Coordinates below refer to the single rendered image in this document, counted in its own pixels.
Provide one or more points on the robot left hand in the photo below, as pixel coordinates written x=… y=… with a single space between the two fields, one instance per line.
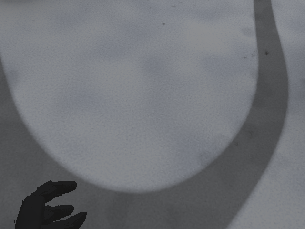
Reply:
x=34 y=214

